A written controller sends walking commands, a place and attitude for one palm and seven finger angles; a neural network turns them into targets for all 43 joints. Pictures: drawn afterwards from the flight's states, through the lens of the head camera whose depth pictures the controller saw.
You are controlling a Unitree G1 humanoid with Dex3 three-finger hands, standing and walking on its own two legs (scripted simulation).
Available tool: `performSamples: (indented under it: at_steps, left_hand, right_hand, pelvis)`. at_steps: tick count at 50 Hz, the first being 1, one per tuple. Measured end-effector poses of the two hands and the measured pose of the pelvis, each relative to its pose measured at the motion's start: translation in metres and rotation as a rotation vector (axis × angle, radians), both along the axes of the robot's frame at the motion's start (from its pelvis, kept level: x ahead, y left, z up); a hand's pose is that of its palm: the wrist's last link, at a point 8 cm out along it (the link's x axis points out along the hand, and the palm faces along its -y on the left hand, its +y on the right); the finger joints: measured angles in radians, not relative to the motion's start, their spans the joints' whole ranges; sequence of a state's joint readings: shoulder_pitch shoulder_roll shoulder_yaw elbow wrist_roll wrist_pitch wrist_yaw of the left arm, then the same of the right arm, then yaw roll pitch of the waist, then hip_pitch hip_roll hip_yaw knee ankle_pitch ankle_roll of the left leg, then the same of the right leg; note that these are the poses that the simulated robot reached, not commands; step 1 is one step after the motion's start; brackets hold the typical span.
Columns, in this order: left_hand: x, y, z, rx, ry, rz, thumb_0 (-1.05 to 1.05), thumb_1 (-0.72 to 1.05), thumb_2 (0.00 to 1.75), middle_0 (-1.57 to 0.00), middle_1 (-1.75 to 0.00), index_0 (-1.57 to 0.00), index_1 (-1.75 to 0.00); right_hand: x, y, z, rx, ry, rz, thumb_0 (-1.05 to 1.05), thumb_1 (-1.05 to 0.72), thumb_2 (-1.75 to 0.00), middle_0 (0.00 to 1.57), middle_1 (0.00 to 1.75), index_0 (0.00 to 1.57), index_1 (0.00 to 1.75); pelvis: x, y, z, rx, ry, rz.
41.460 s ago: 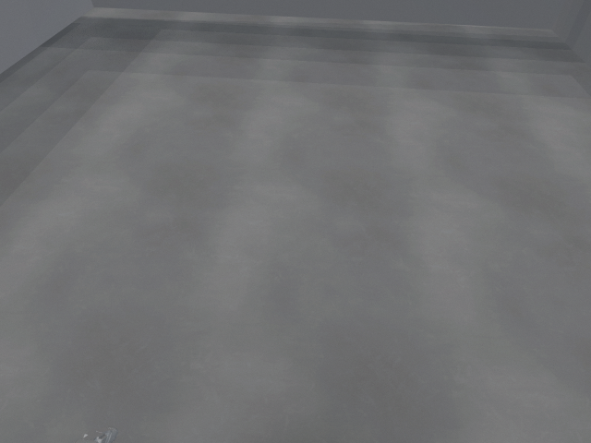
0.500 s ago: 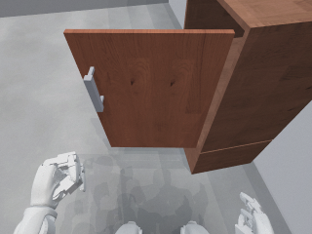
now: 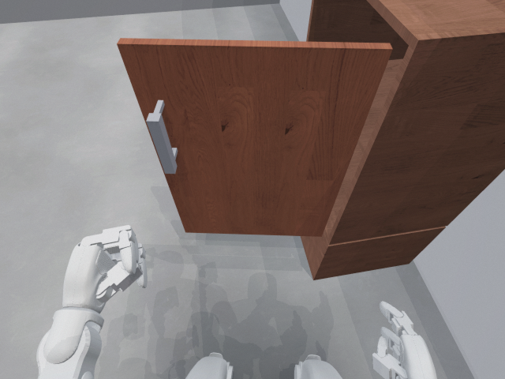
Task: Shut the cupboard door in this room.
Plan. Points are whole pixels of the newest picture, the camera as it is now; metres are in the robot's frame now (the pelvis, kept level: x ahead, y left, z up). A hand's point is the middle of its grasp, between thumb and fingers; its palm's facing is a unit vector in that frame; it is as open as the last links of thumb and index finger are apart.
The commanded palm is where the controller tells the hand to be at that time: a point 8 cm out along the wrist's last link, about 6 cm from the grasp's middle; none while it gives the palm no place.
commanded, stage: bring the fist close to the handle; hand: left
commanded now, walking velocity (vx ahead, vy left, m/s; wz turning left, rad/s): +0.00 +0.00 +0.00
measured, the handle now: (165, 138) +0.52 +0.20 +0.06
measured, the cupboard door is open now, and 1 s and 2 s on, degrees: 78 78 72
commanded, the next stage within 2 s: push the door shut along its arc in 1.20 s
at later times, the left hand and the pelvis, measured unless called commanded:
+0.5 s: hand (147, 208) +0.36 +0.19 +0.07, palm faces +0.05 -1.00 -0.02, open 3.1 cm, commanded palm +0.34 +0.25 +0.07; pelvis +0.01 +0.00 +0.01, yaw -1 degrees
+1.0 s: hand (159, 176) +0.42 +0.19 +0.07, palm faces +0.03 -1.00 -0.01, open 3.1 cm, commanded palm +0.38 +0.24 +0.07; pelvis +0.01 +0.00 +0.01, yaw -2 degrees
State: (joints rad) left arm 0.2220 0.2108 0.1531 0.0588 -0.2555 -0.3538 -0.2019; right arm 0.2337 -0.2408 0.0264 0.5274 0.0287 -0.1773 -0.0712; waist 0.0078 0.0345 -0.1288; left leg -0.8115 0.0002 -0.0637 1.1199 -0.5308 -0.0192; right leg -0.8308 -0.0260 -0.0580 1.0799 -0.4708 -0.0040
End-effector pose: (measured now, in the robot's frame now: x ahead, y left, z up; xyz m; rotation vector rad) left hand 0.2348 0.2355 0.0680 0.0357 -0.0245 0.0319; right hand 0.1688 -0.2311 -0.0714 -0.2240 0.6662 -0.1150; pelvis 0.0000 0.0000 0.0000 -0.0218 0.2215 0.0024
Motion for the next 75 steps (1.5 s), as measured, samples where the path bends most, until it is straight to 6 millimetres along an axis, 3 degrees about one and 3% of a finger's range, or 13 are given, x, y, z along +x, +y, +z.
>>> performSamples:
  at_steps: [14, 34, 43, 55, 69, 75]
  left_hand:
    - [0.066, 0.005, 0.0, -0.012, 0.027, 0.011, 0.02, 0.9, 0.9, -1.3, -1.5, -1.3, -1.5]
    - [0.13, 0.009, 0.003, -0.02, 0.016, 0.007, 0.02, 0.9, 0.9, -1.3, -1.5, -1.3, -1.5]
    - [0.156, 0.014, 0.003, -0.023, 0.032, 0.023, 0.02, 0.9, 0.9, -1.3, -1.5, -1.3, -1.5]
    - [0.153, 0.005, 0.001, -0.026, 0.031, 0.011, 0.02, 0.9, 0.9, -1.3, -1.5, -1.3, -1.5]
    - [0.149, 0.013, 0.006, -0.024, 0.008, 0.002, 0.02, 0.9, 0.9, -1.3, -1.5, -1.3, -1.5]
    - [0.165, 0.01, 0.003, -0.02, 0.029, -0.034, 0.02, 0.9, 0.9, -1.3, -1.5, -1.3, -1.5]
  right_hand:
    - [-0.027, -0.009, -0.005, -0.013, 0.106, -0.055, 0.01, -0.91, -0.9, 0.2, 0.3, 0.2, 0.3]
    - [-0.052, -0.022, -0.016, -0.028, 0.24, -0.113, 0.01, -0.91, -0.9, 0.2, 0.3, 0.2, 0.29]
    - [-0.073, -0.024, -0.022, -0.022, 0.306, -0.142, 0.01, -0.91, -0.9, 0.2, 0.3, 0.2, 0.29]
    - [-0.098, -0.028, -0.023, -0.013, 0.373, -0.176, 0.01, -0.91, -0.9, 0.2, 0.3, 0.2, 0.29]
    - [-0.083, -0.026, -0.021, -0.022, 0.329, -0.154, 0.01, -0.91, -0.9, 0.2, 0.3, 0.2, 0.29]
    - [-0.08, -0.026, -0.024, -0.041, 0.327, -0.14, 0.01, -0.91, -0.9, 0.2, 0.3, 0.2, 0.29]
  pelvis:
    - [0.004, 0.002, 0.007, 0.007, 0.014, -0.015]
    - [0.007, 0.002, 0.009, 0.01, 0.046, -0.025]
    - [0.005, 0.001, 0.008, 0.011, 0.062, -0.03]
    - [0.005, 0.002, 0.011, 0.015, 0.061, -0.041]
    - [0.001, 0.003, 0.009, 0.01, 0.053, -0.033]
    - [-0.004, 0.003, 0.005, 0.006, 0.063, -0.022]
